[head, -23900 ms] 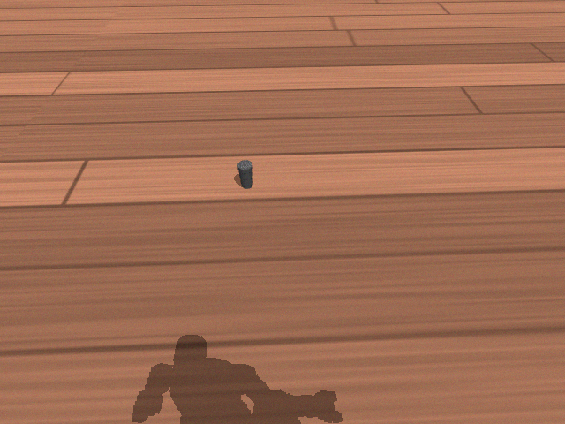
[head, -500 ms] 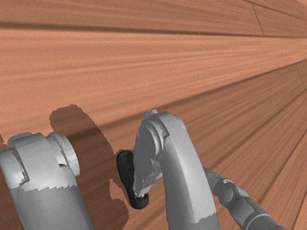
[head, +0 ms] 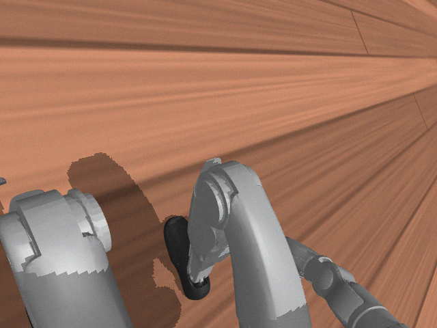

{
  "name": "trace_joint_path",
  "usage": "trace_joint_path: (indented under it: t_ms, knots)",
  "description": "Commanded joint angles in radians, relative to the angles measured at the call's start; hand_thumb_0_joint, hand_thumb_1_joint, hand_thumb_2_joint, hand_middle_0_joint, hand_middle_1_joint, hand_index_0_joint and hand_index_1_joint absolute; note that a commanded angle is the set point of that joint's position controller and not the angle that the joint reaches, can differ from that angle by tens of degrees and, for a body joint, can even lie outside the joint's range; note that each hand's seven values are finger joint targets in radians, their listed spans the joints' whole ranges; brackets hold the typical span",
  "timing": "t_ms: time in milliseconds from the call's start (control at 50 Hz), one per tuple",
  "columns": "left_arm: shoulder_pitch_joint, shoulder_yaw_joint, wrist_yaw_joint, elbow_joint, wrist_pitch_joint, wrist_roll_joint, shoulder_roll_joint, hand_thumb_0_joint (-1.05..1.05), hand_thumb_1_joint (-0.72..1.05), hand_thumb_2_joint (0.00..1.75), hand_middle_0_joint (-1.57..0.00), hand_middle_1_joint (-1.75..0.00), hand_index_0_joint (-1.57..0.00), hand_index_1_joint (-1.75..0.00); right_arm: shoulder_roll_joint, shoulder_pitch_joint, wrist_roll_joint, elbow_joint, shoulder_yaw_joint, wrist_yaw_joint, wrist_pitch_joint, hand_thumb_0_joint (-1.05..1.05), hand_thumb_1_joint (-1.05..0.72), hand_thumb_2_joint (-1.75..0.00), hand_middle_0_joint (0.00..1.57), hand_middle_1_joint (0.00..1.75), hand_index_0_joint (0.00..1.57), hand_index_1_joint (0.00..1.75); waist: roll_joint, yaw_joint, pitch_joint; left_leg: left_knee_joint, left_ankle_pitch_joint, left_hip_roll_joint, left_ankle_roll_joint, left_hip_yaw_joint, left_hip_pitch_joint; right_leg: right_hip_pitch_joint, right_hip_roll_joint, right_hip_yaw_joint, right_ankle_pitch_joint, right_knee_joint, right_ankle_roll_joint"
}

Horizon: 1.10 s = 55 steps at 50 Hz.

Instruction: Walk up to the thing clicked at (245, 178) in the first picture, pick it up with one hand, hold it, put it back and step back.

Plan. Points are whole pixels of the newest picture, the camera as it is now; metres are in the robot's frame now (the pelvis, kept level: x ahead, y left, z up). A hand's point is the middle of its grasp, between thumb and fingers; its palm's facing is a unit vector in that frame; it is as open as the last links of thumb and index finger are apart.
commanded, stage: withdraw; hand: left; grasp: from the side
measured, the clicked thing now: out of the picture +0.41 +0.30 -0.21
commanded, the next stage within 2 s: rise in 0.38 s
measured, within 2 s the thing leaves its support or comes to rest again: neither
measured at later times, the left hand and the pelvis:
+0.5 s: hand out of the picture +0.38 +0.37 -0.09, palm faces +0.45 -0.89 -0.02, open 17.5 cm; pelvis +0.00 +0.00 +0.02, yaw +2 degrees
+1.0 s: hand out of the picture +0.27 +0.36 +0.04, palm faces +0.31 -0.83 -0.47, open 17.7 cm; pelvis +0.02 -0.02 +0.12, yaw +11 degrees
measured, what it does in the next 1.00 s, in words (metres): rises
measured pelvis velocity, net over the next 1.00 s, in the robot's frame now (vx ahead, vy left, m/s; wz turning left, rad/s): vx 0.02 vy -0.02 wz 0.19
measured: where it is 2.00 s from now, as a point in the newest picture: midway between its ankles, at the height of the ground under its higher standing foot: (138, 305)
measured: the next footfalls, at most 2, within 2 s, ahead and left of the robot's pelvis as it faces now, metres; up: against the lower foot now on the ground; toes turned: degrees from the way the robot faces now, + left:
none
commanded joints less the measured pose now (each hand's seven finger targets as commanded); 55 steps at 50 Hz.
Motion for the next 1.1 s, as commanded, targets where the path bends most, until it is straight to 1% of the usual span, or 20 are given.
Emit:
trace_joint_path:
  t_ms: [0, 100, 200, 300, 320, 360, 380, 420, 480, 500, 540, 560, 600, 620, 640, 700, 820, 900, 940, 1080]
  knots:
    - [-0.232, -0.01, -0.005, -0.156, -0.073, 0.014, 0.159, 0.0, -0.61, 0.04, -0.09, 0.0, -0.08, 0.0, -0.366, 0.007, -0.005, -0.011, -0.125, -0.022, 0.006, 0.0, -0.92, -0.91, 0.2, 0.3, 0.2, 0.3, 0.574, -0.117, -0.503, -0.37, 0.066, 0.063, -0.025, 0.106, 0.37, 0.205, 0.026, -0.156, 0.114, -0.14, -0.068]
    - [-0.198, 0.009, -0.022, -0.18, -0.073, 0.012, 0.179, 0.0, -0.5, 0.1, -0.05, 0.0, -0.04, -0.01, -0.371, 0.006, 0.0, -0.017, -0.128, -0.023, 0.015, 0.0, -0.89, -0.9, 0.2, 0.3, 0.2, 0.3, 0.602, -0.096, -0.507, -0.388, 0.08, 0.065, -0.033, 0.101, 0.388, 0.199, 0.02, -0.158, 0.115, -0.128, -0.07]
    - [-0.163, 0.109, -0.038, -0.383, -0.034, 0.011, 0.271, 0.0, -0.48, 0.1, -0.04, 0.0, -0.03, 0.0, -0.372, 0.042, 0.013, -0.029, -0.169, -0.023, 0.027, 0.0, -0.89, -0.9, 0.2, 0.3, 0.2, 0.3, 0.715, -0.033, -0.64, -0.406, 0.175, 0.065, -0.045, 0.123, 0.49, 0.222, 0.012, -0.131, 0.171, -0.112, -0.078]
    - [-0.094, 0.043, -0.104, -0.483, 0.09, -0.011, 0.171, 0.0, -0.51, 0.09, -0.05, 0.0, -0.04, -0.01, -0.351, 0.085, 0.061, -0.033, -0.228, -0.032, 0.032, 0.0, -0.9, -0.9, 0.2, 0.3, 0.2, 0.3, 0.737, -0.017, -0.664, -0.45, 0.157, 0.057, -0.041, 0.156, 0.462, 0.185, 0.004, -0.103, 0.157, -0.135, -0.086]
    - [-0.061, 0.001, -0.129, -0.448, 0.122, -0.019, 0.11, 0.0, -0.53, 0.09, -0.04, 0.0, -0.04, -0.01, -0.338, 0.105, 0.074, -0.003, -0.236, -0.034, 0.037, 0.0, -0.9, -0.9, 0.2, 0.3, 0.2, 0.3, 0.704, -0.018, -0.626, -0.453, 0.123, 0.057, -0.037, 0.158, 0.432, 0.149, 0.002, -0.098, 0.131, -0.143, -0.087]
    - [-0.046, 0.0, -0.163, -0.492, 0.165, -0.049, 0.093, 0.0, -0.58, 0.06, -0.04, 0.0, -0.04, -0.01, -0.331, 0.121, 0.1, -0.006, -0.252, -0.041, 0.035, 0.0, -0.9, -0.9, 0.2, 0.3, 0.2, 0.3, 0.66, -0.007, -0.619, -0.454, 0.087, 0.05, -0.026, 0.164, 0.381, 0.139, 0.001, -0.092, 0.112, -0.157, -0.087]
    - [-0.033, -0.049, -0.186, -0.469, 0.192, -0.065, 0.03, 0.0, -0.57, 0.06, -0.03, 0.0, -0.04, 0.0, -0.313, 0.124, 0.116, -0.003, -0.252, -0.042, 0.032, 0.0, -0.88, -0.9, 0.2, 0.3, 0.2, 0.3, 0.617, -0.013, -0.602, -0.458, 0.042, 0.044, -0.017, 0.167, 0.343, 0.129, 0.001, -0.088, 0.074, -0.167, -0.087]
    - [-0.079, -0.008, -0.209, -0.542, 0.213, -0.094, 0.057, 0.0, -0.61, 0.04, -0.03, 0.0, -0.04, 0.0, -0.313, 0.132, 0.141, -0.003, -0.277, -0.048, 0.024, 0.0, -0.88, -0.9, 0.2, 0.3, 0.2, 0.3, 0.584, 0.011, -0.613, -0.47, -0.009, 0.043, -0.009, 0.161, 0.327, 0.097, -0.004, -0.08, 0.04, -0.171, -0.087]
    - [-0.121, -0.055, -0.239, -0.53, 0.241, -0.099, 0.001, 0.0, -0.51, 0.08, -0.03, 0.0, -0.01, 0.0, -0.3, 0.144, 0.161, -0.007, -0.297, -0.052, 0.018, 0.0, -0.79, -0.88, 0.2, 0.3, 0.2, 0.3, 0.557, -0.006, -0.623, -0.485, -0.04, 0.038, -0.005, 0.153, 0.327, 0.071, -0.012, -0.074, 0.018, -0.169, -0.089]
    - [-0.11, 0.047, -0.192, -0.565, 0.302, 0.061, 0.248, 0.0, -0.54, 0.08, -0.06, -0.02, -0.04, -0.04, -0.263, 0.179, 0.203, 0.018, -0.361, -0.063, 0.028, 0.0, -0.87, -0.91, 0.2, 0.3, 0.2, 0.3, 0.666, 0.105, -0.746, -0.548, 0.019, 0.043, -0.01, 0.19, 0.461, 0.064, -0.024, -0.046, 0.027, -0.19, -0.097]
    - [-0.167, -0.041, -0.185, -0.59, 0.357, 0.059, 0.092, 0.0, -0.55, 0.1, -0.06, -0.04, -0.04, -0.06, -0.25, 0.193, 0.218, -0.003, -0.382, -0.057, 0.04, 0.0, -0.92, -0.92, 0.2, 0.3, 0.2, 0.3, 0.721, 0.059, -0.778, -0.584, 0.008, 0.049, -0.017, 0.191, 0.483, 0.029, -0.028, -0.034, 0.021, -0.183, -0.101]
    - [-0.152, -0.026, -0.179, -0.605, 0.38, 0.068, 0.094, 0.0, -0.57, 0.1, -0.07, -0.04, -0.04, -0.06, -0.254, 0.203, 0.226, -0.01, -0.397, -0.057, 0.043, 0.0, -0.93, -0.92, 0.2, 0.3, 0.2, 0.3, 0.724, 0.066, -0.782, -0.591, 0.02, 0.046, -0.017, 0.197, 0.486, 0.031, -0.029, -0.033, 0.032, -0.187, -0.104]
    - [-0.101, 0.047, -0.156, -0.617, 0.446, 0.094, 0.192, 0.0, -0.59, 0.1, -0.08, -0.05, -0.06, -0.07, -0.241, 0.242, 0.247, 0.013, -0.419, -0.068, 0.056, 0.0, -0.96, -0.93, 0.2, 0.3, 0.2, 0.3, 0.742, 0.12, -0.834, -0.604, 0.075, 0.041, -0.018, 0.219, 0.521, 0.041, -0.036, -0.011, 0.044, -0.196, -0.106]
    - [-0.122, 0.067, -0.148, -0.689, 0.465, 0.109, 0.247, 0.0, -0.59, 0.1, -0.08, -0.05, -0.06, -0.07, -0.229, 0.242, 0.255, -0.001, -0.427, -0.068, 0.062, 0.0, -0.96, -0.93, 0.2, 0.3, 0.2, 0.3, 0.752, 0.142, -0.864, -0.609, 0.076, 0.037, -0.014, 0.237, 0.514, 0.041, -0.038, 0.004, 0.033, -0.202, -0.112]
    - [-0.1, 0.061, -0.149, -0.718, 0.491, 0.117, 0.241, 0.0, -0.54, 0.06, -0.05, -0.06, -0.05, -0.06, -0.218, 0.256, 0.264, -0.006, -0.439, -0.072, 0.069, 0.0, -0.9, -0.9, 0.2, 0.3, 0.2, 0.3, 0.755, 0.148, -0.89, -0.623, 0.083, 0.035, -0.01, 0.248, 0.519, 0.062, -0.04, 0.013, 0.041, -0.215, -0.114]
    - [0.038, 0.039, -0.139, -0.735, 0.593, 0.123, 0.139, 0.0, -0.61, 0.02, -0.04, -0.04, -0.04, -0.04, -0.198, 0.292, 0.294, 0.001, -0.487, -0.08, 0.08, 0.0, -0.9, -0.9, 0.2, 0.3, 0.2, 0.3, 0.71, 0.174, -0.916, -0.653, 0.126, 0.028, -0.007, 0.273, 0.538, 0.059, -0.043, 0.035, 0.059, -0.249, -0.118]
    - [0.21, -0.107, -0.122, -0.949, 0.796, 0.122, -0.052, 0.0, -0.61, 0.02, -0.05, -0.05, -0.04, -0.05, -0.156, 0.306, 0.362, -0.044, -0.571, -0.102, 0.096, 0.0, -0.9, -0.9, 0.2, 0.3, 0.2, 0.3, 0.564, 0.187, -0.982, -0.784, 0.022, 0.018, 0.017, 0.291, 0.562, 0.12, -0.052, 0.078, -0.02, -0.395, -0.114]
    - [0.281, -0.106, -0.083, -1.132, 0.911, 0.114, -0.021, 0.0, -0.6, 0.03, -0.05, -0.05, -0.05, -0.05, -0.139, 0.307, 0.397, -0.096, -0.59, -0.134, 0.105, 0.0, -0.9, -0.9, 0.2, 0.3, 0.2, 0.3, 0.452, 0.208, -1.002, -0.881, -0.04, 0.013, 0.035, 0.301, 0.582, 0.25, -0.055, 0.106, -0.076, -0.531, -0.104]
    - [0.335, -0.128, -0.066, -1.179, 0.961, 0.112, -0.055, 0.0, -0.59, 0.03, -0.05, -0.05, -0.05, -0.05, -0.124, 0.31, 0.405, -0.114, -0.593, -0.153, 0.104, 0.0, -0.9, -0.9, 0.2, 0.3, 0.2, 0.3, 0.43, 0.207, -1.022, -0.929, -0.049, 0.012, 0.037, 0.31, 0.625, 0.315, -0.058, 0.119, -0.081, -0.587, -0.1]
    - [0.484, -0.15, 0.001, -1.291, 1.09, 0.094, -0.114, 0.0, -0.57, 0.05, -0.05, -0.05, -0.05, -0.05, -0.059, 0.318, 0.419, -0.148, -0.586, -0.221, 0.08, 0.0, -0.9, -0.9, 0.2, 0.3, 0.2, 0.3, 0.382, 0.22, -1.015, -1.049, 0.076, 0.002, 0.044, 0.38, 0.771, 0.604, -0.073, 0.18, -0.009, -0.803, -0.093]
